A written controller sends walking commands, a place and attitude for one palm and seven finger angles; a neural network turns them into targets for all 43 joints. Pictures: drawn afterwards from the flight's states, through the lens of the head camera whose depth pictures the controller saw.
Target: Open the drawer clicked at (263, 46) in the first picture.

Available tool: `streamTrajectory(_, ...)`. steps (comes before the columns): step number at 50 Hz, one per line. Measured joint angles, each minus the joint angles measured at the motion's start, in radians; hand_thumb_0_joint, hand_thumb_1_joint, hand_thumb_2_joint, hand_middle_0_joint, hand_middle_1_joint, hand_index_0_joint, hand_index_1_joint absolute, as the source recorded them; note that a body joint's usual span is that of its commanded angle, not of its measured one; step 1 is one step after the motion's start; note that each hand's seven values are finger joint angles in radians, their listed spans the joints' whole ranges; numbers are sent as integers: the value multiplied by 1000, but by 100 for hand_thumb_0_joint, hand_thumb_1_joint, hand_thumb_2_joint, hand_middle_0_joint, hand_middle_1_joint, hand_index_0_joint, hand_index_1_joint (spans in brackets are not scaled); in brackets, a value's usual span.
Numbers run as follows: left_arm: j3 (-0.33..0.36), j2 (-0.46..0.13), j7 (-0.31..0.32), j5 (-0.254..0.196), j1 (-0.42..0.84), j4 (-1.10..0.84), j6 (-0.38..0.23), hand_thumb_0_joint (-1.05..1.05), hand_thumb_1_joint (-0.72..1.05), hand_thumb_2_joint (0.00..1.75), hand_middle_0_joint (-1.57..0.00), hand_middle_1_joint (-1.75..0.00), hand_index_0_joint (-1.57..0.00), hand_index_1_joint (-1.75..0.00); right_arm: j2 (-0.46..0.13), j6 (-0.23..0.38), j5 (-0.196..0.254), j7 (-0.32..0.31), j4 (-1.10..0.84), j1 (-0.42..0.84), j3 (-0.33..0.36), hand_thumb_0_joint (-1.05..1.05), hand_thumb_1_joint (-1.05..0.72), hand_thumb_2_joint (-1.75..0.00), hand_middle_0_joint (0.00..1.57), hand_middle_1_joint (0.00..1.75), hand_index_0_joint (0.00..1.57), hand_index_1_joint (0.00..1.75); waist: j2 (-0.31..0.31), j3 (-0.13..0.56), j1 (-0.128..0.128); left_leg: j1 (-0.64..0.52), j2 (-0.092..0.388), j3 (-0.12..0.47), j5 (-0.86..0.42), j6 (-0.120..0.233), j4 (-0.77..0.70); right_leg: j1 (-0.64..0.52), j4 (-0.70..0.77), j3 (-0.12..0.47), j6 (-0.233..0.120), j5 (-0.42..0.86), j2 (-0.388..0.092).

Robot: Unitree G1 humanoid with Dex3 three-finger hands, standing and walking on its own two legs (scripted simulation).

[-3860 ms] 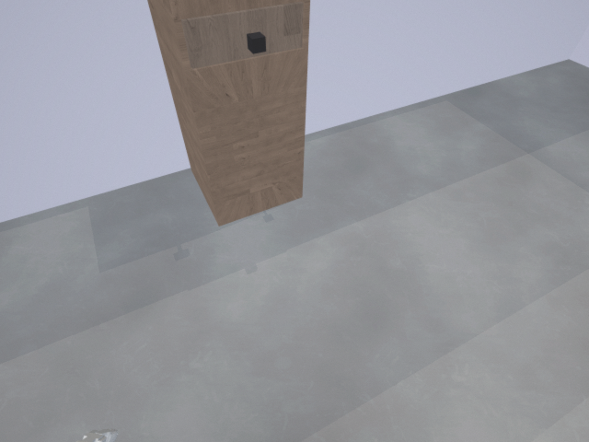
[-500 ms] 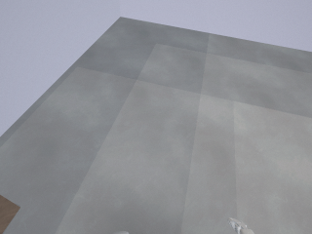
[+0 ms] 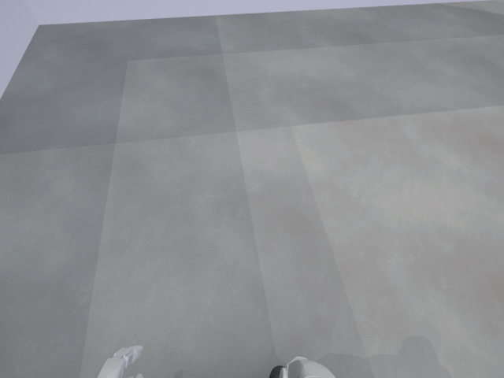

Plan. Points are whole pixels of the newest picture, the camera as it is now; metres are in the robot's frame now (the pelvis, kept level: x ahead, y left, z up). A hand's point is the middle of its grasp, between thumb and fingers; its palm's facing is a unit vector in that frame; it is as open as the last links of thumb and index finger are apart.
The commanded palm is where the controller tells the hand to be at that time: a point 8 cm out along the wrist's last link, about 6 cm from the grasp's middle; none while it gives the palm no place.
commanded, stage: turn to face it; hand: left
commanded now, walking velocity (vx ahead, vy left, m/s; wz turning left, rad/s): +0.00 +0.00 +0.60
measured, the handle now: out of the picture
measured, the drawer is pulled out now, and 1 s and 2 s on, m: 0.00 0.00 0.00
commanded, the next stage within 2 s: none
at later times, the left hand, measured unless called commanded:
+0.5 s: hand out of the picture +0.09 +0.23 -0.17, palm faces +0.24 -0.96 -0.17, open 7.4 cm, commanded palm none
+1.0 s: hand out of the picture +0.05 +0.19 -0.12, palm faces +0.48 -0.83 -0.29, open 7.4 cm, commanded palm none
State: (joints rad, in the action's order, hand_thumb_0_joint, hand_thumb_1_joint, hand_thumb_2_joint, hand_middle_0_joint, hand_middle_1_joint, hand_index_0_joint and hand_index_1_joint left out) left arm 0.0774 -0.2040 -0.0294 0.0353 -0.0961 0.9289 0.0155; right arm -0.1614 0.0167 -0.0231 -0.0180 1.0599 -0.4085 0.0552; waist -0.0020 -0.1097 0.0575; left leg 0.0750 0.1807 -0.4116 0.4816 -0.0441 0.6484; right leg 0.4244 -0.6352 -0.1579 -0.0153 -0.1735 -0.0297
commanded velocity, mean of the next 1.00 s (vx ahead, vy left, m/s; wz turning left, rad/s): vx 0.00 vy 0.00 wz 0.60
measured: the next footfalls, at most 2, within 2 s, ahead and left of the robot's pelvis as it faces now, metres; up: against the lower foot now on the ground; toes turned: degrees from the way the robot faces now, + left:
left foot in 0.42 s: +0.09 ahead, +0.14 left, +0.00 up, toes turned +19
right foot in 0.90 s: +0.13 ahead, -0.12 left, +0.00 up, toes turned +23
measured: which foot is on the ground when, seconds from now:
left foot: down 0.00-0.00, up 0.02-0.40, down 0.42-0.90, up 0.92-1.00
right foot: down 0.00-0.42, up 0.44-0.88, down 0.90-1.00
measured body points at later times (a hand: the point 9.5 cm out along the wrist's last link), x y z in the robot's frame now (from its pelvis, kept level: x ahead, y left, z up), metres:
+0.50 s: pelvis +0.05 +0.03 +0.00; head +0.07 +0.07 +0.45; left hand +0.08 +0.28 -0.16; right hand +0.14 -0.21 -0.13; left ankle +0.05 +0.12 -0.72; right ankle +0.06 -0.09 -0.68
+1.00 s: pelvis +0.05 -0.04 +0.01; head +0.09 -0.05 +0.46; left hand +0.03 +0.23 -0.10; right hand +0.25 -0.24 -0.14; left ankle +0.01 +0.10 -0.66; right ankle +0.09 -0.13 -0.72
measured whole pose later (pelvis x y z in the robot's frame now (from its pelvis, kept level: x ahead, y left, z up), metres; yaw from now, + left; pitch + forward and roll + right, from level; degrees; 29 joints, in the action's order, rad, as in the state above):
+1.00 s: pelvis +0.05 -0.04 +0.01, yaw +29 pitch +0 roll +1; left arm 0.03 -0.18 0.02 0.02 -0.18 0.86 0.02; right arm -0.28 -0.08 -0.03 0.02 0.92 -0.18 0.10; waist 0.06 -0.05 0.03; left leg 0.53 -0.03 0.04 0.41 -0.04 1.03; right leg 0.24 -0.57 -0.10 -0.01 -0.32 -0.06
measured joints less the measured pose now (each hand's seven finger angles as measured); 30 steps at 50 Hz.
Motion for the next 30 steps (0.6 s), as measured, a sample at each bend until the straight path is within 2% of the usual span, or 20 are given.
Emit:
streamTrajectory(1,-3,-2,7,0,8,-4,-19,1,91,90,-20,-30,-20,-30,0,-7,6,2,3,-3,-2,0,-91,-89,20,30,20,30,2,2,-3,55,8,43,24,-6,135,-3,-5,3,-32,-29,5)
streamTrajectory(2,-8,2,16,-7,19,-4,-34,1,91,90,-20,-30,-20,-30,-3,-18,11,0,7,10,-4,0,-91,-89,20,30,20,30,16,-7,-2,119,3,123,59,-8,279,3,-38,2,-54,-64,13)
streamTrajectory(4,-22,11,31,-16,29,0,-43,1,91,90,-20,-30,-20,-30,-7,-36,15,-7,9,40,-9,0,-91,-89,20,30,19,30,33,-14,6,226,-35,261,72,-8,488,-17,-53,-2,-71,-100,21)
streamTrajectory(6,-36,24,45,-19,27,12,-42,1,91,90,-20,-30,-20,-30,-6,-44,10,-9,5,69,-14,0,-91,-89,20,30,19,30,44,-1,11,295,-53,328,22,-7,556,-57,-13,-5,-61,-94,27)
streamTrajectory(8,-49,39,52,-18,22,27,-36,1,91,90,-20,-30,-20,-30,-1,-48,8,-8,-6,92,-19,0,-91,-89,20,30,19,30,50,23,19,334,-58,358,-19,-8,510,-92,36,-14,-60,-80,27)
streamTrajectory(11,-61,64,54,-17,20,35,-23,1,91,90,-20,-30,-20,-30,11,-52,7,0,-27,112,-24,0,-91,-89,19,30,19,30,49,53,22,360,-60,362,-48,-11,408,-129,84,-38,-55,-72,13)
streamTrajectory(15,-63,89,52,-13,14,25,-14,1,90,90,-20,-30,-21,-30,14,-67,3,8,-35,133,-19,1,-93,-89,20,30,19,30,30,66,3,354,-71,330,-43,-14,306,-160,97,-80,-37,-82,-20)
streamTrajectory(18,-53,86,53,-8,-3,16,-11,1,90,90,-20,-30,-21,-30,4,-69,4,20,-47,144,-11,1,-93,-89,20,30,19,30,5,63,-17,325,-79,299,-51,-11,209,-159,69,-111,-20,-104,-51)
streamTrajectory(20,-43,73,53,-11,-21,13,-5,1,90,90,-20,-30,-21,-30,-4,-64,3,25,-65,148,-6,1,-93,-89,20,30,19,30,-9,60,-23,283,-86,283,-113,-5,97,-146,25,-133,-4,-130,-74)
streamTrajectory(21,-37,65,52,-14,-34,11,1,1,90,90,-20,-30,-21,-30,-12,-58,1,28,-77,146,-4,1,-93,-89,20,30,19,30,-10,63,-24,263,-89,283,-147,15,37,-131,-11,-144,6,-150,-85)
streamTrajectory(22,-28,52,52,-19,-44,11,9,1,90,90,-20,-30,-21,-30,-13,-52,-2,28,-84,150,0,1,-93,-89,20,30,19,30,-23,62,-24,275,-103,286,-144,45,43,-106,-62,-132,27,-202,-97)
streamTrajectory(24,-13,22,53,-17,-63,16,31,1,90,90,-20,-30,-21,-30,-14,-41,-8,25,-99,161,0,1,-92,-89,20,30,19,30,-38,54,-28,290,-120,290,-137,82,54,-29,-239,-45,57,-321,-82)
streamTrajectory(27,7,-16,50,-15,-80,33,43,1,91,90,-20,-30,-21,-30,-18,-30,-7,14,-111,166,-4,0,-92,-89,20,30,19,30,-40,45,-31,271,-139,306,-177,89,-13,59,-453,53,80,-288,-55)
streamTrajectory(30,16,-42,46,-17,-94,36,41,1,91,90,-20,-30,-20,-30,-26,-28,-3,9,-114,170,-8,0,-91,-89,20,30,20,30,-32,44,-41,242,-158,325,-227,93,-98,85,-497,100,99,-230,-53)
